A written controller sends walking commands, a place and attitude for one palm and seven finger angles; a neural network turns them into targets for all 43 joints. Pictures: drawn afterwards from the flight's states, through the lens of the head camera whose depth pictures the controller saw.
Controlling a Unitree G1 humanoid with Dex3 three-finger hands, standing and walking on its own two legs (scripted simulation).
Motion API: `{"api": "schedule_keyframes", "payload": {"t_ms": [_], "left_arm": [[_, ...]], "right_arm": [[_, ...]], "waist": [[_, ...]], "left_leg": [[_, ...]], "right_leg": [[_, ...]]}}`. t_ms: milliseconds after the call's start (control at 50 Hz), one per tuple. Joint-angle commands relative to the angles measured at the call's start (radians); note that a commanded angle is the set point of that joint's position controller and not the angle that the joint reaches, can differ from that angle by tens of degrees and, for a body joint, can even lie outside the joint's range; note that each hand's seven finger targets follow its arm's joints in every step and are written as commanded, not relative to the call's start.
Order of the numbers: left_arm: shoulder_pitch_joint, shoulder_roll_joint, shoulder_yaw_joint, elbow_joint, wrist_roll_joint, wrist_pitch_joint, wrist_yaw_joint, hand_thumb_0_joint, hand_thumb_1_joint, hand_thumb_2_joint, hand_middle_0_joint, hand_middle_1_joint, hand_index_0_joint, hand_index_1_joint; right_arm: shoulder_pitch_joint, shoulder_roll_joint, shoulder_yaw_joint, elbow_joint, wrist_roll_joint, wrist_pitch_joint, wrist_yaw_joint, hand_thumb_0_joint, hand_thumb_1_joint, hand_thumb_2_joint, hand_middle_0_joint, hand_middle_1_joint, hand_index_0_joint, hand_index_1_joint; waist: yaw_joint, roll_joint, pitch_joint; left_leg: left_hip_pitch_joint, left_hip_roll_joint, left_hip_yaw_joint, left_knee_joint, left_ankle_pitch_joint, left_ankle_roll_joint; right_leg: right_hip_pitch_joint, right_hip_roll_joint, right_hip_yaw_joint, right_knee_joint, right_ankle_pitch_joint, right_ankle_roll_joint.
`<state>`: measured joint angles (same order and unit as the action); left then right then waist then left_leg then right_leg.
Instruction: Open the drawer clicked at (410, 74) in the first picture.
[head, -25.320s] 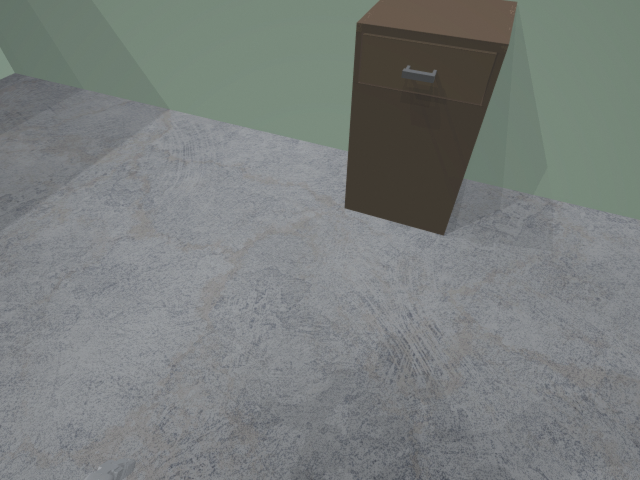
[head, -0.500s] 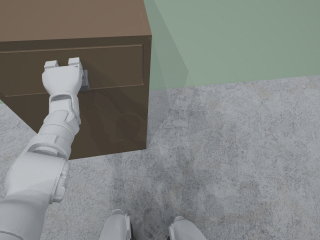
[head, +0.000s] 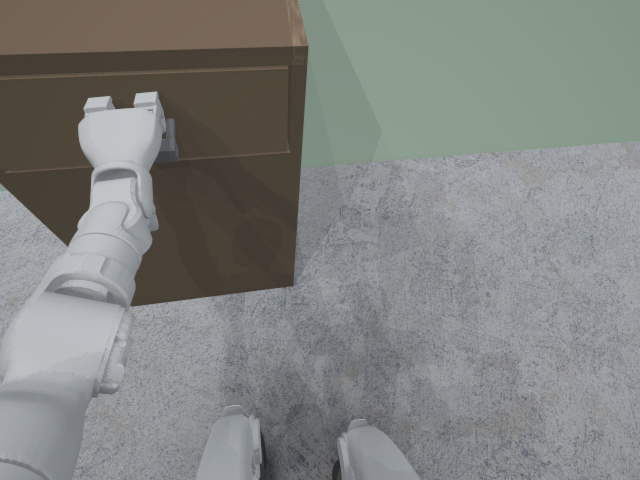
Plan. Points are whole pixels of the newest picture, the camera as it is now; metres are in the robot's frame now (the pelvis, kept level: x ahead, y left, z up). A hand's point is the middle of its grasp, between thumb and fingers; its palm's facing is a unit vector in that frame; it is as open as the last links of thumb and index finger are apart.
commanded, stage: lift the fingers back up to retry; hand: left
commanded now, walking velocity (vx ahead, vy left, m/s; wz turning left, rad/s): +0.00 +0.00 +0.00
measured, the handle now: (137, 140) +0.57 +0.21 +0.03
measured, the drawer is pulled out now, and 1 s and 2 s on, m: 0.00 0.00 0.00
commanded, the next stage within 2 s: re-aim the fingers above the handle in 0.72 s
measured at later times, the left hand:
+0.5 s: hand (123, 145) +0.52 +0.21 +0.06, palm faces -0.02 -0.07 -1.00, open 13.4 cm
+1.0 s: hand (129, 139) +0.52 +0.20 +0.08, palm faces -0.02 -0.06 -1.00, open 13.8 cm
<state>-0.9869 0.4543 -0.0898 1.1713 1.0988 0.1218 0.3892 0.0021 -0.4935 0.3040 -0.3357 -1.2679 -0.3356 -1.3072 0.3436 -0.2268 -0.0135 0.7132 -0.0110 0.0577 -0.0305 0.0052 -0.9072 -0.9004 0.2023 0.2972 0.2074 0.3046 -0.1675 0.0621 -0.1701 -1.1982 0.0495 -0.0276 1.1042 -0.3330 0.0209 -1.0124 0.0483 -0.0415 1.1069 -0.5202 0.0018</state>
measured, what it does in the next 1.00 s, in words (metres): rises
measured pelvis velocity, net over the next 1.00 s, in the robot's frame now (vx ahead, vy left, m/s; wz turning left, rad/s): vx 0.06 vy -0.01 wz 0.02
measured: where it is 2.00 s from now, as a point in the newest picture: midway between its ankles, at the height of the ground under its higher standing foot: outside the picture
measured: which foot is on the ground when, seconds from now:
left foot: down 0.00-1.00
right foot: down 0.00-1.00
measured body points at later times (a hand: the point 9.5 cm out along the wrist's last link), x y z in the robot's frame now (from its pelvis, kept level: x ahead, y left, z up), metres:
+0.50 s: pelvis +0.04 +0.00 +0.04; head +0.14 +0.01 +0.48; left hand +0.52 +0.21 +0.12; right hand +0.03 -0.26 -0.08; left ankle +0.09 +0.11 -0.64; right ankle +0.00 -0.13 -0.64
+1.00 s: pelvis +0.06 -0.01 +0.05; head +0.14 -0.01 +0.49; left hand +0.52 +0.20 +0.13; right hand +0.10 -0.28 -0.08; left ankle +0.09 +0.11 -0.64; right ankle +0.00 -0.13 -0.64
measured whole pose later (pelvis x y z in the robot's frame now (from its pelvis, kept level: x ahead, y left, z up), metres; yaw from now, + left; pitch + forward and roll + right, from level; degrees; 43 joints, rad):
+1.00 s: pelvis +0.06 -0.01 +0.05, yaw +1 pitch +18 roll -2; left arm -0.74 0.41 -0.05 0.97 1.07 0.03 0.32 0.00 -0.49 0.30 -0.32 -1.20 -0.33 -1.20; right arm 0.32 -0.24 -0.07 0.70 0.00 0.11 -0.03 0.00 -0.91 -0.90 0.20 0.30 0.21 0.30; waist -0.11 0.06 -0.15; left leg -0.84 0.04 0.00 0.86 -0.33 0.00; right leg -0.66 0.04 -0.01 0.83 -0.49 -0.01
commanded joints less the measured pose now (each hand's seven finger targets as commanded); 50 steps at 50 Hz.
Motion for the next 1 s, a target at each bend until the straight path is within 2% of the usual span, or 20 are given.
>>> {"api": "schedule_keyframes", "payload": {"t_ms": [0, 120, 180, 240, 340, 380, 400, 420, 480, 560, 600, 640, 680, 700, 720, 780, 840, 920, 940, 980], "left_arm": [[-0.404, 0.255, 0.066, -0.148, -0.007, 0.027, -0.018, 0.000, -0.500, 0.300, -0.300, -1.200, -0.300, -1.200], [-0.429, 0.240, 0.055, -0.241, -0.026, -0.008, -0.027, 0.000, -0.500, 0.300, -0.300, -1.200, -0.300, -1.200], [-0.428, 0.298, 0.103, -0.286, -0.029, -0.042, -0.022, 0.000, -0.500, 0.300, -0.300, -1.200, -0.300, -1.200], [-0.396, 0.270, 0.100, -0.346, -0.032, -0.069, -0.014, 0.000, -0.500, 0.300, -0.300, -1.200, -0.300, -1.200], [-0.378, 0.309, 0.144, -0.442, -0.033, -0.104, 0.009, 0.000, -0.500, 0.300, -0.300, -1.200, -0.300, -1.200], [-0.347, 0.283, 0.134, -0.440, -0.025, -0.096, 0.020, 0.000, -0.500, 0.300, -0.300, -1.200, -0.300, -1.200], [-0.304, 0.265, 0.129, -0.408, -0.022, -0.077, 0.021, 0.000, -0.500, 0.300, -0.300, -1.200, -0.300, -1.200], [-0.310, 0.225, 0.101, -0.431, -0.028, -0.073, 0.018, 0.000, -0.500, 0.300, -0.300, -1.200, -0.300, -1.200], [-0.301, 0.231, 0.107, -0.452, -0.044, -0.060, 0.009, 0.000, -0.500, 0.300, -0.300, -1.200, -0.300, -1.200], [-0.246, 0.148, 0.047, -0.392, -0.065, -0.027, -0.029, 0.000, -0.500, 0.300, -0.300, -1.200, -0.300, -1.200], [-0.187, 0.179, 0.070, -0.325, -0.055, -0.022, -0.045, 0.000, -0.500, 0.300, -0.300, -1.200, -0.300, -1.200], [-0.217, 0.123, 0.013, -0.331, -0.053, -0.026, -0.066, 0.000, -0.500, 0.300, -0.300, -1.200, -0.300, -1.200], [-0.223, 0.137, 0.025, -0.367, -0.050, -0.051, -0.077, 0.000, -0.500, 0.300, -0.300, -1.200, -0.300, -1.200], [-0.191, 0.166, 0.055, -0.347, -0.048, -0.055, -0.079, 0.000, -0.500, 0.300, -0.300, -1.200, -0.300, -1.200], [-0.207, 0.134, 0.027, -0.373, -0.048, -0.067, -0.083, 0.000, -0.500, 0.300, -0.300, -1.200, -0.300, -1.200], [-0.182, 0.166, 0.063, -0.380, -0.038, -0.095, -0.075, 0.000, -0.500, 0.300, -0.300, -1.200, -0.300, -1.200], [-0.231, 0.139, 0.042, -0.403, -0.034, -0.100, -0.048, 0.000, -0.500, 0.300, -0.300, -1.200, -0.300, -1.200], [-0.247, 0.235, 0.122, -0.422, -0.021, -0.096, -0.007, 0.000, -0.500, 0.300, -0.300, -1.200, -0.300, -1.200], [-0.225, 0.222, 0.116, -0.405, -0.019, -0.087, -0.002, 0.000, -0.500, 0.300, -0.300, -1.200, -0.300, -1.200], [-0.248, 0.207, 0.102, -0.424, -0.016, -0.081, 0.005, 0.000, -0.500, 0.300, -0.300, -1.200, -0.300, -1.200]], "right_arm": [[0.170, -0.178, -0.063, -0.049, 0.002, -0.003, -0.023, 0.000, -0.900, -0.900, 0.200, 0.300, 0.200, 0.300], [0.163, -0.169, -0.063, -0.052, 0.007, -0.008, -0.037, 0.000, -0.900, -0.900, 0.200, 0.300, 0.200, 0.300], [0.170, -0.168, -0.066, -0.047, 0.007, -0.011, -0.046, 0.000, -0.900, -0.900, 0.200, 0.300, 0.200, 0.300], [0.172, -0.165, -0.075, -0.044, 0.004, -0.015, -0.048, 0.000, -0.900, -0.900, 0.200, 0.300, 0.200, 0.300], [0.173, -0.167, -0.087, -0.030, 0.000, -0.013, -0.050, 0.000, -0.900, -0.900, 0.200, 0.300, 0.200, 0.300], [0.170, -0.165, -0.090, -0.023, 0.000, -0.009, -0.044, 0.000, -0.900, -0.900, 0.200, 0.300, 0.200, 0.300], [0.168, -0.166, -0.093, -0.016, 0.000, -0.005, -0.037, 0.000, -0.900, -0.900, 0.200, 0.300, 0.200, 0.300], [0.165, -0.165, -0.094, -0.021, 0.001, -0.002, -0.032, 0.000, -0.900, -0.900, 0.200, 0.300, 0.200, 0.300], [0.154, -0.165, -0.100, -0.024, 0.005, 0.006, -0.025, 0.000, -0.900, -0.900, 0.200, 0.300, 0.200, 0.300], [0.140, -0.166, -0.101, -0.025, 0.010, 0.019, -0.016, 0.000, -0.900, -0.900, 0.200, 0.300, 0.200, 0.300], [0.131, -0.173, -0.099, -0.029, 0.012, 0.031, -0.018, 0.000, -0.900, -0.900, 0.200, 0.300, 0.200, 0.300], [0.124, -0.171, -0.099, -0.038, 0.013, 0.035, -0.016, 0.000, -0.900, -0.900, 0.200, 0.300, 0.200, 0.300], [0.118, -0.164, -0.099, -0.052, 0.014, 0.038, -0.014, 0.000, -0.900, -0.900, 0.200, 0.300, 0.200, 0.300], [0.114, -0.170, -0.101, -0.054, 0.011, 0.043, -0.017, 0.000, -0.900, -0.900, 0.200, 0.300, 0.200, 0.300], [0.113, -0.164, -0.099, -0.061, 0.011, 0.044, -0.015, 0.000, -0.900, -0.900, 0.200, 0.300, 0.200, 0.300], [0.108, -0.161, -0.099, -0.074, 0.010, 0.048, -0.017, 0.000, -0.900, -0.900, 0.200, 0.300, 0.200, 0.300], [0.104, -0.160, -0.103, -0.075, 0.008, 0.045, -0.013, 0.000, -0.900, -0.900, 0.200, 0.300, 0.200, 0.300], [0.108, -0.160, -0.104, -0.073, 0.009, 0.046, -0.016, 0.000, -0.900, -0.900, 0.200, 0.300, 0.200, 0.300], [0.106, -0.158, -0.105, -0.074, 0.008, 0.045, -0.014, 0.000, -0.900, -0.900, 0.200, 0.300, 0.200, 0.300], [0.106, -0.156, -0.106, -0.068, 0.009, 0.044, -0.011, 0.000, -0.900, -0.900, 0.200, 0.300, 0.200, 0.300]], "waist": [[-0.019, 0.059, -0.422], [-0.020, 0.067, -0.414], [-0.005, 0.068, -0.448], [0.008, 0.077, -0.457], [0.031, 0.097, -0.491], [0.034, 0.117, -0.503], [0.045, 0.131, -0.462], [0.035, 0.106, -0.465], [0.038, 0.091, -0.491], [0.027, 0.045, -0.383], [0.032, -0.010, -0.324], [0.017, -0.014, -0.294], [0.035, 0.017, -0.348], [0.037, 0.013, -0.317], [0.036, 0.013, -0.349], [0.048, -0.005, -0.360], [0.030, 0.008, -0.335], [0.051, 0.008, -0.425], [0.053, 0.032, -0.405], [0.050, 0.038, -0.450]], "left_leg": [[0.566, -0.030, -0.009, -0.147, 0.011, 0.021], [0.638, -0.029, -0.006, -0.195, 0.033, 0.025], [0.668, -0.029, -0.001, -0.205, 0.083, 0.027], [0.728, -0.027, 0.001, -0.221, 0.162, 0.024], [0.795, -0.028, 0.009, -0.234, 0.286, 0.020], [0.841, -0.028, 0.013, -0.239, 0.351, 0.015], [0.844, -0.026, 0.012, -0.249, 0.367, 0.009], [0.864, -0.024, 0.012, -0.252, 0.387, 0.011], [0.894, -0.030, 0.026, -0.263, 0.427, 0.013], [0.875, -0.036, 0.034, -0.292, 0.415, 0.017], [0.820, -0.041, 0.038, -0.303, 0.365, 0.021], [0.814, -0.043, 0.040, -0.311, 0.344, 0.023], [0.846, -0.046, 0.048, -0.308, 0.365, 0.023], [0.836, -0.044, 0.045, -0.304, 0.363, 0.024], [0.844, -0.049, 0.046, -0.301, 0.376, 0.025], [0.825, -0.050, 0.047, -0.293, 0.389, 0.025], [0.808, -0.051, 0.049, -0.282, 0.358, 0.026], [0.802, -0.054, 0.052, -0.271, 0.377, 0.025], [0.801, -0.056, 0.053, -0.271, 0.381, 0.023], [0.823, -0.054, 0.055, -0.267, 0.405, 0.021]], "right_leg": [[0.011, 0.041, -0.002, -0.241, 0.116, -0.023], [0.069, 0.043, 0.002, -0.295, 0.135, -0.020], [0.122, 0.044, 0.008, -0.313, 0.173, -0.021], [0.152, 0.047, 0.003, -0.328, 0.225, -0.025], [0.220, 0.048, 0.003, -0.345, 0.324, -0.027], [0.226, 0.051, -0.003, -0.348, 0.366, -0.029], [0.219, 0.054, -0.012, -0.352, 0.367, -0.034], [0.224, 0.055, -0.013, -0.360, 0.383, -0.031], [0.293, 0.052, -0.003, -0.379, 0.456, -0.025], [0.319, 0.050, -0.007, -0.410, 0.472, -0.028], [0.330, 0.048, -0.002, -0.417, 0.458, -0.025], [0.320, 0.043, 0.000, -0.424, 0.452, -0.024], [0.335, 0.041, 0.012, -0.420, 0.460, -0.023], [0.332, 0.041, 0.011, -0.416, 0.463, -0.028], [0.336, 0.040, 0.014, -0.414, 0.476, -0.023], [0.355, 0.038, 0.017, -0.399, 0.497, -0.023], [0.327, 0.037, 0.018, -0.398, 0.476, -0.023], [0.372, 0.033, 0.027, -0.381, 0.512, -0.020], [0.370, 0.035, 0.023, -0.380, 0.515, -0.026], [0.372, 0.036, 0.025, -0.376, 0.536, -0.020]]}}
